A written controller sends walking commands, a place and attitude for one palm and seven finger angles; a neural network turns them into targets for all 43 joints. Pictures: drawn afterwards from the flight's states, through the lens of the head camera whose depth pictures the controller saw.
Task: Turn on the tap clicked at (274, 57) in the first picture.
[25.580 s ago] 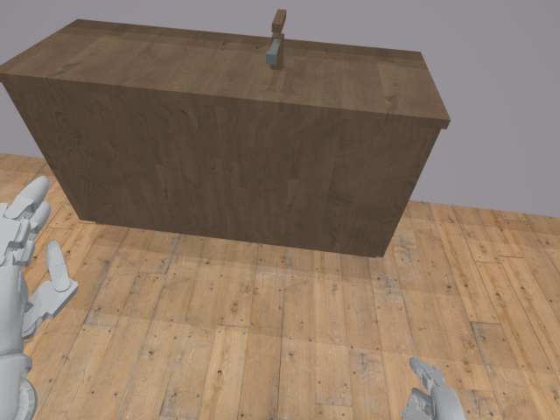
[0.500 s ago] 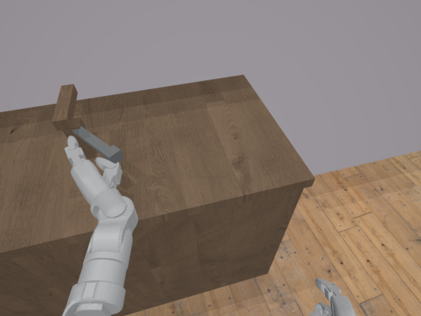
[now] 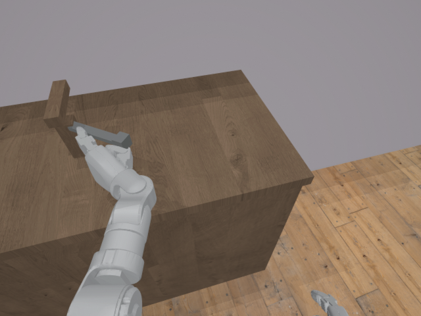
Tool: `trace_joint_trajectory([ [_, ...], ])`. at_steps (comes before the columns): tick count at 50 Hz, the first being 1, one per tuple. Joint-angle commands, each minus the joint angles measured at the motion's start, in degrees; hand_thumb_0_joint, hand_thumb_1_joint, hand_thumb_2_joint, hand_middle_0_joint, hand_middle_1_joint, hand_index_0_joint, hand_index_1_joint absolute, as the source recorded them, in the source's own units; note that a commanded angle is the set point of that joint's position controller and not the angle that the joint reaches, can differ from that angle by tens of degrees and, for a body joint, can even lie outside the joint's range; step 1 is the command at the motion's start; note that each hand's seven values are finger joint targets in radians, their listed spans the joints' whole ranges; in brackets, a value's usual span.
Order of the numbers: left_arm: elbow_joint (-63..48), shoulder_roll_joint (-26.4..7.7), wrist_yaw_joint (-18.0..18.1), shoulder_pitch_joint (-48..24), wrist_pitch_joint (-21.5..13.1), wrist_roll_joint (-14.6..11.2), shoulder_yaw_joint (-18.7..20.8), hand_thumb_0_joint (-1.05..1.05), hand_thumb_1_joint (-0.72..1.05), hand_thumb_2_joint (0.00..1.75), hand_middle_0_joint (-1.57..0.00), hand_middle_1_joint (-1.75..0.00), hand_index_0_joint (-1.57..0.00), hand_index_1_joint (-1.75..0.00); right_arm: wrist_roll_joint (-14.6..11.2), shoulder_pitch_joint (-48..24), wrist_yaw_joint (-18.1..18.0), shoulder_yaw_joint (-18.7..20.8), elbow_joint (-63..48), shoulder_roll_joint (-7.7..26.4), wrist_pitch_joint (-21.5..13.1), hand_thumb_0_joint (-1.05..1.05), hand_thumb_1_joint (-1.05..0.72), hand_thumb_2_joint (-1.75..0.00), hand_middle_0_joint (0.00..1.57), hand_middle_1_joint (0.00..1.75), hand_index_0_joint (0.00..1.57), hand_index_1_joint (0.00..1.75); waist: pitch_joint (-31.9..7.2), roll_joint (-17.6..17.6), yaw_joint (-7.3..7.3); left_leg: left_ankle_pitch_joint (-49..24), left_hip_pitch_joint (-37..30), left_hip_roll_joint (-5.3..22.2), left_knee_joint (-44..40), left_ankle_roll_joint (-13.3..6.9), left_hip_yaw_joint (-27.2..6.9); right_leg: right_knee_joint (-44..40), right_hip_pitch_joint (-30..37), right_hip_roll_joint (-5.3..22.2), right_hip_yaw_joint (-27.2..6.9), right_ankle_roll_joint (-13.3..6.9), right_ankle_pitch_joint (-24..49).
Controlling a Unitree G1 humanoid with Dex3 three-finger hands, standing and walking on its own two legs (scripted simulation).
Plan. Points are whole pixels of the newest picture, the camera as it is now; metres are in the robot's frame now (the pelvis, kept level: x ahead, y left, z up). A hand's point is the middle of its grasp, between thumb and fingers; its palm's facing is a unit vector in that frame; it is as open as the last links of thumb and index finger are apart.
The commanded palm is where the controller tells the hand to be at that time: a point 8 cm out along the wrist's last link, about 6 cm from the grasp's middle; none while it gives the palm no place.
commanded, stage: push the lever round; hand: left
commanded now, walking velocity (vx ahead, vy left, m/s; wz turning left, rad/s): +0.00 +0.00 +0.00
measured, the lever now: (122, 141) +0.43 +0.21 +0.10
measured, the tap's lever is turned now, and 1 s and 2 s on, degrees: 52 77 80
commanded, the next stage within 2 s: lift the hand up off the lever in 0.86 s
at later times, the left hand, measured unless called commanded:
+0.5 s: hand (137, 144) +0.43 +0.18 +0.10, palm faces +0.81 -0.57 -0.13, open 7.6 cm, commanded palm +0.38 +0.19 +0.10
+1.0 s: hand (142, 132) +0.47 +0.17 +0.10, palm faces +0.82 -0.56 -0.12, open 7.6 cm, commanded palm +0.41 +0.19 +0.10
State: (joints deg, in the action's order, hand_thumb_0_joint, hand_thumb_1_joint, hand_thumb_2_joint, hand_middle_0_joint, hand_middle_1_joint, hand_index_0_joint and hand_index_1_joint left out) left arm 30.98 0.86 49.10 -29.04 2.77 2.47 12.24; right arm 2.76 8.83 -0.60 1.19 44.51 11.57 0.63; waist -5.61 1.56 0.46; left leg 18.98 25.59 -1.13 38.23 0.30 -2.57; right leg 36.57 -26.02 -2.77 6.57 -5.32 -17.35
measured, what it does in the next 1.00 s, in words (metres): stands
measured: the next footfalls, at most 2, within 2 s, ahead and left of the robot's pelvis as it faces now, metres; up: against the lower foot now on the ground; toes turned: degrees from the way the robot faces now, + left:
none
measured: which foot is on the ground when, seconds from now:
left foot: down 0.00-1.00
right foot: down 0.00-1.00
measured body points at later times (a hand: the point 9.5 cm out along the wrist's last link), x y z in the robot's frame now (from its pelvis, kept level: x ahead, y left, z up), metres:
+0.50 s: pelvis +0.00 -0.01 -0.01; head +0.02 -0.02 +0.44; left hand +0.38 +0.20 +0.11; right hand +0.12 -0.25 -0.13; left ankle +0.00 +0.12 -0.72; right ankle +0.02 -0.06 -0.72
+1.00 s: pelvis +0.00 -0.02 -0.01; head +0.04 -0.03 +0.44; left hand +0.42 +0.20 +0.11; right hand +0.07 -0.27 -0.15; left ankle +0.00 +0.12 -0.72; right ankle +0.02 -0.06 -0.72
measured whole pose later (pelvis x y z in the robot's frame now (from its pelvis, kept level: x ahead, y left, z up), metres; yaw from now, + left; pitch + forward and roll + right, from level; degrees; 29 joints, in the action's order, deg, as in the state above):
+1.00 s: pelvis +0.00 -0.02 -0.01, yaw +0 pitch +13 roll +1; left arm 50.8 -5.1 53.8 -47.5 0.0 6.8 24.2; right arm 4.9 14.0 1.8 2.0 46.2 12.3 -1.4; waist -8.1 1.0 5.2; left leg 19.5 34.8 -0.2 41.5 1.4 -2.6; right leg 40.4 -35.7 -3.5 6.9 -6.6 -18.0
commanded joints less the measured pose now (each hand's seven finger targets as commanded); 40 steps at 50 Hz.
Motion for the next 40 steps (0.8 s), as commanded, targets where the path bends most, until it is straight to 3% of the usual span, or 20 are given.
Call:
trace_joint_trajectory([
  [1, -8.97, -7.67, 1.65, -26.1, -2.59, 2.86, 0.64, 0.0, 0.9, 0.9, -0.15, -0.15, -0.15, -0.15, 0.23, -4.52, -0.22, 2.54, -6.69, 6.71, -2.49, 0.0, -0.9, -0.9, 0.2, 0.3, 0.2, 0.3, -15.5, -3.54, 1.0, -10.09, -2.36, 0.49, -3.25, -0.74, 0.42, -6.94, 8.44, 3.87, -5.34, 3.86, 7.14],
  [2, -9.49, -4.91, 1.73, -27.6, -2.59, 2.96, -2.06, 0.0, 0.9, 0.9, -0.15, -0.15, -0.15, -0.15, 0.33, -4.51, 0.09, 2.33, -7.12, 6.4, -2.51, 0.0, -0.9, -0.9, 0.2, 0.3, 0.2, 0.3, -16.61, -2.65, 1.62, -10.61, -2.84, 0.36, -2.93, -0.74, 0.7, -6.45, 8.32, 4.03, -5.33, 3.98, 7.92],
  [4, -8.91, -4.34, 2.46, -28.84, -2.67, 3.4, -1.93, 0.0, 0.9, 0.9, -0.15, -0.15, -0.15, -0.15, 0.64, -3.73, 0.48, 2.5, -6.75, 6.24, -2.65, 0.0, -0.9, -0.9, 0.2, 0.3, 0.2, 0.3, -18.05, -2.25, 1.71, -13.15, -3.41, 0.44, -2.19, -0.49, 0.89, -5.47, 8.48, 3.99, -5.04, 3.87, 11.23],
  [6, -7.09, -7.34, 3.17, -25.81, -1.87, 3.69, 2.12, 0.0, 0.9, 0.9, -0.15, -0.15, -0.15, -0.15, 1.0, -2.79, 0.69, 2.91, -6.38, 6.79, -2.45, 0.0, -0.9, -0.9, 0.2, 0.3, 0.2, 0.3, -19.21, -2.64, 0.38, -15.89, -2.82, 0.44, -1.99, -0.22, 0.68, -4.39, 9.7, 3.72, -4.51, 3.71, 14.86],
  [9, -6.76, -4.03, 3.29, -29.42, -1.36, 3.66, -1.03, 0.0, 0.9, 0.9, -0.15, -0.15, -0.15, -0.15, 0.97, -2.29, 1.32, 2.63, -6.49, 6.36, -2.34, 0.0, -0.9, -0.9, 0.2, 0.3, 0.2, 0.3, -18.45, -3.43, 2.0, -16.03, -2.23, 0.5, -1.33, -0.23, 1.05, -4.23, 9.07, 4.26, -4.67, 4.22, 16.69],
  [11, -5.45, -7.96, 3.99, -27.98, -1.09, 3.94, 3.33, 0.0, 0.9, 0.9, -0.15, -0.15, -0.15, -0.15, 1.1, -1.9, 1.23, 3.09, -6.07, 6.94, -2.36, 0.0, -0.9, -0.9, 0.2, 0.3, 0.2, 0.3, -19.04, -4.3, 1.0, -15.2, -0.99, 0.4, -1.48, -0.47, 0.99, -4.51, 10.04, 4.15, -4.97, 4.35, 16.4],
  [12, -6.66, -5.83, 4.08, -30.22, -1.16, 3.88, 1.14, 0.0, 0.9, 0.9, -0.15, -0.15, -0.15, -0.15, 1.07, -1.98, 1.48, 2.73, -6.5, 6.62, -2.4, 0.0, -0.9, -0.9, 0.2, 0.3, 0.2, 0.3, -19.39, -3.63, 1.63, -15.32, -1.13, 0.25, -1.53, -0.43, 1.04, -4.13, 9.8, 4.32, -4.9, 4.38, 16.63],
  [15, -6.15, -6.28, 4.29, -31.09, -1.26, 4.29, 1.67, 0.0, 0.9, 0.9, -0.15, -0.15, -0.15, -0.15, 1.24, -1.11, 1.68, 2.8, -6.29, 6.6, -2.6, 0.0, -0.9, -0.9, 0.2, 0.3, 0.2, 0.3, -19.85, -5.75, 2.14, -14.67, -0.21, 0.21, -0.99, -0.78, 1.42, -4.28, 10.73, 4.86, -5.45, 5.19, 19.2],
  [16, -5.69, -9.44, 4.37, -29.32, -1.26, 4.65, 4.69, 0.0, 0.9, 0.9, -0.15, -0.15, -0.15, -0.15, 1.22, -0.92, 1.47, 3.23, -5.99, 6.96, -2.53, 0.0, -0.9, -0.9, 0.2, 0.3, 0.2, 0.3, -20.11, -4.19, 0.99, -14.9, 0.09, 0.25, -1.16, -0.7, 1.28, -4.09, 10.86, 4.46, -5.44, 4.73, 18.42],
  [17, -5.92, -6.89, 4.11, -31.35, -1.37, 4.8, 1.88, 0.0, 0.9, 0.9, -0.15, -0.15, -0.15, -0.15, 1.24, -0.93, 1.65, 2.84, -6.2, 6.64, -2.47, 0.0, -0.9, -0.9, 0.2, 0.3, 0.2, 0.3, -19.5, -3.96, 2.07, -14.86, -0.09, 0.18, -1.12, -0.7, 1.38, -3.92, 10.16, 4.67, -5.37, 4.84, 18.48],
  [19, -4.49, -6.28, 4.05, -33.64, -1.6, 5.25, 0.79, 0.0, 0.9, 0.9, -0.15, -0.15, -0.15, -0.15, 1.18, -0.74, 1.78, 2.79, -5.83, 6.56, -2.68, 0.0, -0.9, -0.9, 0.2, 0.3, 0.2, 0.3, -18.05, -4.05, 2.98, -12.66, 0.65, 0.19, -0.9, -0.9, 1.47, -4.57, 8.67, 4.74, -5.67, 5.0, 15.82],
  [21, -3.59, -8.94, 4.39, -34.05, -1.86, 5.61, 3.18, 0.0, 0.9, 0.9, -0.15, -0.15, -0.15, -0.15, 1.29, -0.51, 1.59, 3.1, -5.26, 6.93, -2.89, 0.0, -0.9, -0.9, 0.2, 0.3, 0.2, 0.3, -17.79, -2.76, 2.63, -11.05, 0.9, 0.15, -0.88, -1.07, 1.38, -5.1, 7.62, 4.28, -5.8, 4.64, 12.27],
  [22, -3.46, -6.67, 4.23, -35.33, -2.02, 5.43, 0.9, 0.0, 0.9, 0.9, -0.15, -0.15, -0.15, -0.15, 1.21, -0.62, 1.72, 2.82, -5.65, 6.56, -3.04, 0.0, -0.9, -0.9, 0.2, 0.3, 0.2, 0.3, -17.84, -2.68, 3.15, -10.06, 1.06, -0.01, -1.06, -1.13, 1.45, -5.16, 7.19, 4.41, -5.91, 4.78, 11.02],
  [25, -2.14, -7.23, 4.47, -36.81, -2.9, 5.13, 1.35, 0.0, 0.9, 0.9, -0.15, -0.15, -0.15, -0.15, 1.26, -0.25, 1.63, 2.85, -5.36, 6.51, -3.49, 0.0, -0.9, -0.9, 0.2, 0.3, 0.2, 0.3, -18.54, -3.7, 3.63, -8.31, 2.28, -0.11, -0.56, -1.21, 1.54, -5.6, 7.64, 4.81, -6.81, 5.33, 10.61],
  [26, -1.48, -9.35, 4.63, -36.66, -3.03, 5.3, 3.38, 0.0, 0.9, 0.9, -0.15, -0.15, -0.15, -0.15, 1.3, 0.01, 1.47, 3.05, -4.86, 6.96, -3.49, 0.0, -0.9, -0.9, 0.2, 0.3, 0.2, 0.3, -18.47, -3.05, 3.08, -8.32, 2.41, -0.17, -0.79, -1.27, 1.33, -5.48, 7.37, 4.43, -6.49, 4.92, 9.77],
  [29, -0.45, -8.74, 4.7, -38.67, -3.66, 5.22, 2.71, 0.0, 0.9, 0.9, -0.15, -0.15, -0.15, -0.15, 1.34, 0.64, 1.61, 2.83, -5.0, 6.67, -3.64, 0.0, -0.9, -0.9, 0.2, 0.3, 0.2, 0.3, -19.63, -3.54, 3.82, -7.96, 3.28, -0.24, -0.39, -1.29, 1.53, -5.12, 7.98, 4.95, -7.01, 5.47, 11.11],
  [31, 1.27, -12.72, 4.97, -38.26, -3.77, 5.52, 6.55, 0.0, 0.9, 0.9, -0.15, -0.15, -0.15, -0.15, 1.44, 1.2, 1.35, 3.08, -4.43, 7.29, -3.59, 0.0, -0.9, -0.9, 0.2, 0.3, 0.2, 0.3, -20.03, -3.03, 3.35, -7.96, 4.22, -0.32, -0.19, -1.41, 1.57, -5.06, 8.39, 4.97, -7.31, 5.45, 11.48],
  [32, 0.21, -10.8, 4.84, -40.18, -4.07, 5.5, 4.42, 0.0, 0.9, 0.9, -0.15, -0.15, -0.15, -0.15, 1.35, 1.33, 1.53, 2.87, -4.86, 6.98, -3.58, 0.0, -0.9, -0.9, 0.2, 0.3, 0.2, 0.3, -20.43, -2.59, 3.92, -8.56, 3.89, -0.31, -0.22, -1.36, 1.62, -4.5, 8.38, 5.1, -7.21, 5.47, 12.73],
  [36, 3.18, -12.52, 5.01, -39.74, -4.28, 6.14, 6.56, 0.0, 0.9, 0.9, -0.15, -0.15, -0.15, -0.15, 1.71, 2.64, 1.6, 3.27, -4.22, 7.55, -3.69, 0.0, -0.9, -0.9, 0.2, 0.3, 0.2, 0.3, -21.02, -3.48, 3.93, -9.14, 4.68, -0.26, 0.25, -1.43, 1.55, -3.84, 8.15, 4.86, -6.91, 5.57, 14.55],
  [40, 4.98, -12.6, 5.06, -42.87, -4.8, 6.0, 6.22, 0.0, 0.9, 0.9, -0.15, -0.15, -0.15, -0.15, 1.7, 3.45, 1.88, 3.03, -4.29, 7.46, -3.9, 0.0, -0.9, -0.9, 0.2, 0.3, 0.2, 0.3, -20.3, -4.75, 5.23, -7.04, 6.15, -0.26, 0.64, -1.59, 1.86, -4.63, 7.54, 5.3, -7.81, 6.26, 12.71],
])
